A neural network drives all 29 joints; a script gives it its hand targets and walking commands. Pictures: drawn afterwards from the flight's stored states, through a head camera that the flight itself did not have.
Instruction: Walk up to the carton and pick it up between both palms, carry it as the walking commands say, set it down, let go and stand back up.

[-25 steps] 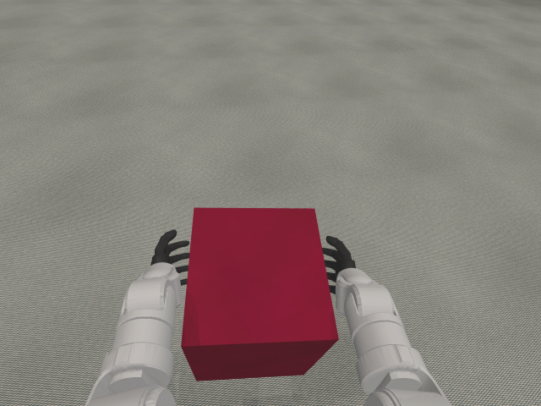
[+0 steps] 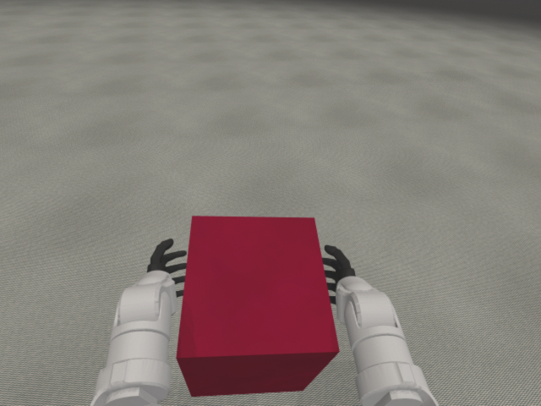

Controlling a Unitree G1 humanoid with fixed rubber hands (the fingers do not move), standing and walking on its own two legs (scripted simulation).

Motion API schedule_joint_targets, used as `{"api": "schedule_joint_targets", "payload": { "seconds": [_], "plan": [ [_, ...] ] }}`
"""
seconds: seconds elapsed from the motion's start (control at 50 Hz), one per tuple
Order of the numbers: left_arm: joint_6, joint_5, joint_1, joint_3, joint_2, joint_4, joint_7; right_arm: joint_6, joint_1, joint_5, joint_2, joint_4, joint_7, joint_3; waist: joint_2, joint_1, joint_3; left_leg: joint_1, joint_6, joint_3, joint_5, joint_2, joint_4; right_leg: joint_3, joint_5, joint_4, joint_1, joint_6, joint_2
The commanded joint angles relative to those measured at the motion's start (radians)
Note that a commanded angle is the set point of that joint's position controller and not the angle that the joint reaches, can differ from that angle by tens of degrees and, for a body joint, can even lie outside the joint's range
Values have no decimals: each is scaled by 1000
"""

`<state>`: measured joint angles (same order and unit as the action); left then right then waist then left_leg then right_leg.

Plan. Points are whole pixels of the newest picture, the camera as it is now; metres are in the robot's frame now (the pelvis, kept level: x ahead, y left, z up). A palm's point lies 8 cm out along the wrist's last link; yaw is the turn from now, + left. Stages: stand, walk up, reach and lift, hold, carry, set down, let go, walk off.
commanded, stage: reach and lift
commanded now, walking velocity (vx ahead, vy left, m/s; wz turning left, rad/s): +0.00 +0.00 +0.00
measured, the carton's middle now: (251, 309) +0.31 +0.04 -0.02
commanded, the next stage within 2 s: hold in 1.30 s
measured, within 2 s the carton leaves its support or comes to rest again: neither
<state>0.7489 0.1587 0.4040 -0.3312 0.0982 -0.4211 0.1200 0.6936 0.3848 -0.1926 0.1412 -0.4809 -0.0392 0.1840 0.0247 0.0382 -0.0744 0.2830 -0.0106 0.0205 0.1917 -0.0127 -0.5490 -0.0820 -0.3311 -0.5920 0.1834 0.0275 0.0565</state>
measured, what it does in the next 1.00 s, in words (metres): stands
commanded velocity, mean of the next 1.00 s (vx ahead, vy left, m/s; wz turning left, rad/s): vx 0.00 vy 0.00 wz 0.00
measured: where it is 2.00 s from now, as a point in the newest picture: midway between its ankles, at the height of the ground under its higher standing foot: outside the picture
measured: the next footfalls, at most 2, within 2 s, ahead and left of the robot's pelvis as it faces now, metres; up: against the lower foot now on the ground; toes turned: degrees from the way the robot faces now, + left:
none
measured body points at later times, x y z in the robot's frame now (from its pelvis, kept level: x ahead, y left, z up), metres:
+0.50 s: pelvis +0.00 +0.00 +0.00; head -0.04 +0.01 +0.45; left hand +0.32 +0.16 +0.04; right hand +0.32 -0.13 +0.04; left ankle +0.07 +0.12 -0.73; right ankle +0.00 -0.11 -0.73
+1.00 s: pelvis -0.01 +0.00 +0.00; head -0.06 +0.02 +0.45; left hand +0.31 +0.17 +0.04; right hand +0.30 -0.13 +0.04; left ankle +0.07 +0.12 -0.73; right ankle +0.00 -0.11 -0.73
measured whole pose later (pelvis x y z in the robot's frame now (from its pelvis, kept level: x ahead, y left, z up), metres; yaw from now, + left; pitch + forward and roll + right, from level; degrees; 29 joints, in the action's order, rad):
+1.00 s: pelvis -0.01 +0.00 +0.00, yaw +0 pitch -5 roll +0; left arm 0.73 0.18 0.39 -0.26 0.12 -0.41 0.13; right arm 0.72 0.31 -0.22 0.16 -0.36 -0.02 0.24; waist 0.04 0.04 -0.04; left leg 0.28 -0.01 0.02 0.17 -0.01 -0.54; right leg -0.08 -0.32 -0.59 0.18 0.03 0.05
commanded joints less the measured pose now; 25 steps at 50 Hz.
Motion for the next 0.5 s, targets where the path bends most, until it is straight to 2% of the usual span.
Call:
{"api": "schedule_joint_targets", "payload": {
  "seconds": [0.0, 0.02, 0.04, 0.06, 0.08, 0.1, 0.12, 0.14, 0.16, 0.18, 0.2, 0.22, 0.24, 0.26, 0.28, 0.3, 0.32, 0.34, 0.36, 0.38, 0.4, 0.42, 0.44, 0.46, 0.48],
  "plan": [
    [-22, -207, 854, 598, 1149, -51, -374, -83, 910, 176, 956, 56, 286, -318, -17, -65, -179, -402, -11, -58, 85, 104, 29, -55, -168, 269, 268, 50, -50],
    [-30, -229, 871, 607, 1157, -44, -382, -92, 917, 185, 976, 63, 285, -340, -6, -61, -204, -396, -10, -58, 74, 102, 27, -52, -148, 264, 243, 49, -46],
    [-25, -215, 827, 593, 1168, -85, -381, -99, 951, 190, 955, 80, 287, -310, -23, -57, -215, -417, -14, -61, 66, 97, 36, -39, -125, 261, 264, 55, -39],
    [-20, -203, 749, 555, 1204, -163, -384, -92, 951, 181, 952, 77, 290, -301, -2, -55, -236, -419, -8, -58, 51, 89, 45, -28, -113, 259, 247, 52, -31],
    [-23, -206, 748, 566, 1207, -149, -390, -90, 886, 174, 967, 62, 289, -309, 10, -64, -236, -398, -9, -50, -2, 93, 50, -29, -52, 265, 211, 43, -32],
    [-35, -203, 752, 552, 1191, -147, -387, -100, 955, 199, 970, 116, 288, -348, -4, -42, -263, -417, -7, -47, 1, 100, 53, -36, -51, 265, 217, 37, -39],
    [-30, -205, 727, 554, 1201, -177, -390, -94, 890, 181, 951, 69, 290, -318, -32, -67, -286, -409, -10, -50, -45, 92, 63, -36, 10, 259, 193, 34, -28],
    [-36, -207, 740, 553, 1172, -139, -391, -88, 893, 182, 946, 70, 290, -311, -62, -68, -281, -387, -9, -60, -37, 83, 62, -39, 22, 241, 166, 25, -23],
    [-28, -198, 697, 555, 1202, -177, -393, -86, 854, 176, 943, 88, 287, -319, -82, -75, -296, -377, -13, -58, -78, 90, 71, -38, 62, 250, 146, 21, -22],
    [-34, -196, 687, 571, 1178, -116, -385, -80, 830, 196, 971, 73, 292, -340, -82, -54, -310, -396, -10, -58, -108, 92, 74, -33, 90, 243, 137, 13, -18],
    [-32, -200, 671, 576, 1199, -149, -391, -89, 850, 196, 932, 119, 289, -340, -116, -83, -331, -410, -16, -58, -133, 92, 68, -39, 122, 245, 132, 16, -23],
    [-36, -206, 692, 589, 1179, -99, -385, -78, 790, 191, 955, 75, 287, -331, -88, -82, -311, -404, -15, -68, -154, 91, 68, -40, 142, 242, 121, 13, -19],
    [-38, -223, 672, 629, 1208, -69, -384, -86, 805, 211, 953, 147, 291, -380, -131, -81, -370, -414, -17, -64, -220, 86, 70, -34, 211, 228, 80, 12, -4],
    [-25, -210, 630, 614, 1204, -107, -381, -78, 816, 204, 932, 160, 290, -373, -131, -83, -368, -381, -21, -67, -247, 84, 78, -29, 236, 222, 53, 8, 6],
    [-27, -218, 639, 624, 1199, -68, -379, -77, 805, 206, 926, 171, 292, -368, -141, -91, -350, -401, -25, -65, -247, 78, 80, -27, 231, 223, 60, 9, 10],
    [-23, -214, 644, 597, 1187, -93, -378, -66, 819, 195, 928, 163, 287, -375, -81, -86, -355, -374, -17, -69, -227, 80, 82, -20, 223, 226, 40, -3, 14],
    [-30, -230, 629, 632, 1199, -50, -377, -63, 792, 204, 933, 189, 287, -398, -70, -92, -381, -406, -15, -71, -265, 81, 78, -23, 250, 223, 44, -2, 17],
    [-44, -268, 685, 680, 1200, 26, -380, -75, 824, 234, 956, 250, 284, -439, -79, -94, -421, -404, -14, -70, -279, 86, 68, -28, 284, 211, 15, -4, 15],
    [-34, -257, 667, 665, 1183, 19, -373, -60, 768, 231, 964, 204, 280, -436, -96, -82, -414, -391, -17, -76, -320, 80, 69, -35, 334, 208, -1, -5, 9],
    [-43, -258, 671, 664, 1198, 29, -376, -62, 814, 237, 987, 230, 283, -459, -38, -82, -434, -412, -5, -81, -318, 80, 65, -35, 318, 212, 14, -13, 8],
    [-32, -261, 647, 674, 1204, 22, -378, -53, 777, 227, 957, 244, 276, -455, -61, -95, -420, -408, -12, -73, -308, 82, 68, -27, 311, 214, 15, -11, 14],
    [-36, -254, 650, 653, 1159, 60, -378, -41, 782, 232, 983, 241, 269, -470, -35, -74, -400, -373, -4, -72, -278, 85, 70, -28, 295, 215, -10, -24, 10],
    [-38, -259, 657, 663, 1158, 55, -373, -40, 760, 228, 983, 216, 272, -469, -14, -84, -416, -400, -1, -83, -269, 77, 68, -31, 282, 213, 21, -18, 11],
    [-41, -256, 653, 666, 1164, 61, -372, -42, 770, 240, 996, 222, 279, -484, -22, -74, -422, -393, -3, -83, -274, 82, 71, -30, 280, 214, 22, -18, 12],
    [-35, -257, 641, 657, 1168, 50, -375, -41, 790, 240, 984, 253, 274, -490, -4, -73, -388, -378, 4, -85, -253, 81, 70, -35, 270, 218, 23, -18, 9]
  ]
}}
